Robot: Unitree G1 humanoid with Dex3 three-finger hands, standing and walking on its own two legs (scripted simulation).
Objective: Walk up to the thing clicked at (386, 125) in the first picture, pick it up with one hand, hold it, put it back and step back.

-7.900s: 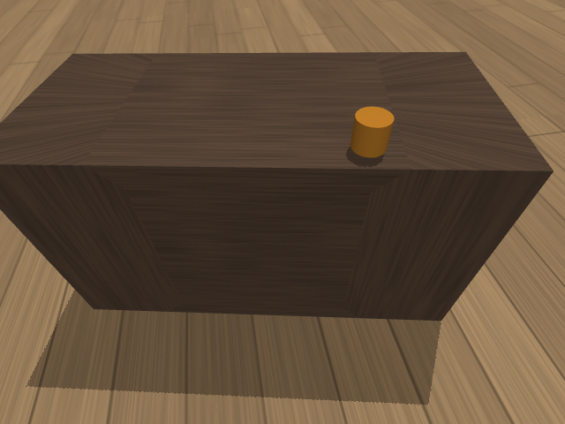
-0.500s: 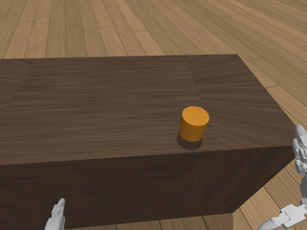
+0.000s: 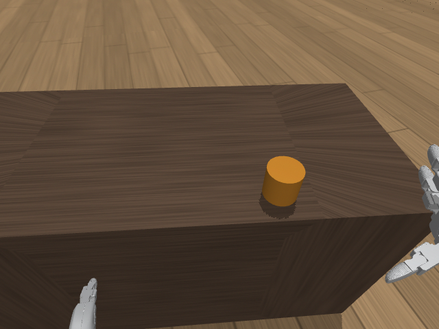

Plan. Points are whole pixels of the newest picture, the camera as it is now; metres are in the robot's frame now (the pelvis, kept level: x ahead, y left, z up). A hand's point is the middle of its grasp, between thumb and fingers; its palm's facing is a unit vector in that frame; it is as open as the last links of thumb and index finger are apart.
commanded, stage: go down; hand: right
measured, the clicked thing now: (282, 181) +0.44 -0.13 +0.02
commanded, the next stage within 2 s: none
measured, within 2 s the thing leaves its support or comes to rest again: neither
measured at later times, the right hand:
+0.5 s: hand (413, 187) +0.31 -0.29 +0.15, palm faces +0.07 +1.00 -0.04, open 17.7 cm
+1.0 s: hand (410, 160) +0.37 -0.31 +0.16, palm faces +0.05 +1.00 -0.01, open 17.7 cm
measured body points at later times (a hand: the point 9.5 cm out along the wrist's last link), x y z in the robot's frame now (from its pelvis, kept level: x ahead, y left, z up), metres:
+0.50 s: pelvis +0.00 -0.01 +0.00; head +0.00 +0.00 +0.45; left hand +0.16 +0.26 -0.09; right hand +0.30 -0.35 +0.15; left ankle +0.04 +0.13 -0.74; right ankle -0.03 -0.14 -0.74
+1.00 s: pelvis +0.00 +0.00 -0.01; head +0.01 +0.00 +0.44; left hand +0.14 +0.26 -0.09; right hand +0.36 -0.36 +0.16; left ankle +0.04 +0.13 -0.74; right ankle -0.03 -0.14 -0.74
